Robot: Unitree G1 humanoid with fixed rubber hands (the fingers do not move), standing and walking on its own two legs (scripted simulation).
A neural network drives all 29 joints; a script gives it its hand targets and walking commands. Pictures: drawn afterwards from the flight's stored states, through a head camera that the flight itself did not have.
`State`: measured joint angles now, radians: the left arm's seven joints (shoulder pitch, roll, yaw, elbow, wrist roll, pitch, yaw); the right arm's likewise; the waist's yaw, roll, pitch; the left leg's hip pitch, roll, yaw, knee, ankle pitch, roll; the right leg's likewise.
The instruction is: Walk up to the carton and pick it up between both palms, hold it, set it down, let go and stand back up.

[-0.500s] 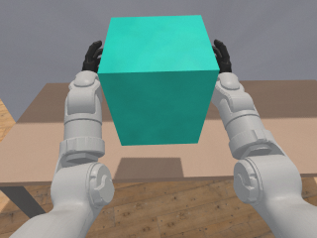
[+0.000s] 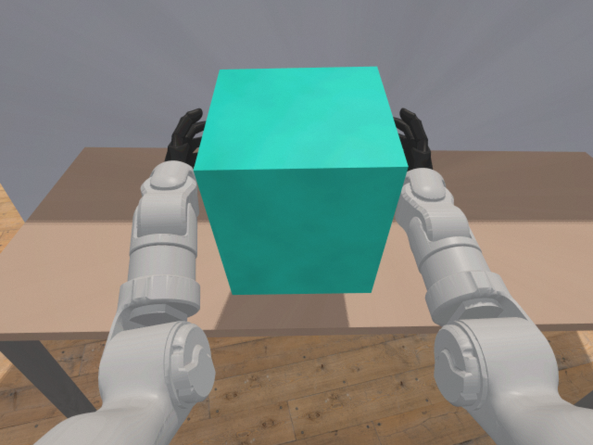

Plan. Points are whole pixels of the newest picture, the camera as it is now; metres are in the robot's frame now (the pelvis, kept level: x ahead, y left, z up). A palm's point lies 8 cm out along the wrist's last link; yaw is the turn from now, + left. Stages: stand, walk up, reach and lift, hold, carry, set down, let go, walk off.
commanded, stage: set down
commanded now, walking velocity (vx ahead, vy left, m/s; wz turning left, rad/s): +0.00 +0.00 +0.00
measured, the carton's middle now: (300, 188) +0.43 -0.01 +0.18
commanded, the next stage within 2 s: none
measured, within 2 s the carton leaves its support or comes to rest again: neither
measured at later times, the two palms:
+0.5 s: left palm (199, 174) +0.46 +0.14 +0.18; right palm (408, 183) +0.43 -0.16 +0.18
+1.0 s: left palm (197, 198) +0.44 +0.14 +0.15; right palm (405, 198) +0.41 -0.16 +0.17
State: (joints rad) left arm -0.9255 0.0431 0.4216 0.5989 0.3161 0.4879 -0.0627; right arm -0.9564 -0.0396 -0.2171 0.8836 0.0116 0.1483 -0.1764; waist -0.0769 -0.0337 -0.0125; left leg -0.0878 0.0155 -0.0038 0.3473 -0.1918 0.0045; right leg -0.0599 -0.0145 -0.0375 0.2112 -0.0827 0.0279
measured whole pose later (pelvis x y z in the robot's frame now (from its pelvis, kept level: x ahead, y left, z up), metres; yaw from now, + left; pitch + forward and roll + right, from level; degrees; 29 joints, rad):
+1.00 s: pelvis +0.01 +0.00 +0.00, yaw +0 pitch -3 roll -1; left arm -0.91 0.06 0.46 0.86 0.32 0.24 -0.08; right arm -0.88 0.07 -0.43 0.86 -0.23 0.06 -0.15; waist -0.08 -0.03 0.03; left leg -0.09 0.02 0.00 0.35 -0.21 0.01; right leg -0.06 -0.01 -0.04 0.21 -0.10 0.03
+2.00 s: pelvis +0.02 +0.00 +0.00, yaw +0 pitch -2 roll -1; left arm -0.88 0.06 0.51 0.96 0.32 0.14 -0.11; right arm -0.78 0.15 -0.53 0.81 -0.35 -0.01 -0.13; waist -0.08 -0.04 0.05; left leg -0.09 0.02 0.00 0.34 -0.22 0.01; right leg -0.06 -0.02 -0.04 0.21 -0.11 0.03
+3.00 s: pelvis +0.02 +0.00 +0.00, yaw +0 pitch -2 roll -1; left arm -0.88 0.02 0.54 0.95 0.33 0.06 -0.12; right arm -0.71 0.15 -0.54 0.80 -0.38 -0.12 -0.10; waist -0.08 -0.04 0.09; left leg -0.09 0.02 0.00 0.34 -0.22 0.01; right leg -0.06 -0.02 -0.04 0.21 -0.11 0.03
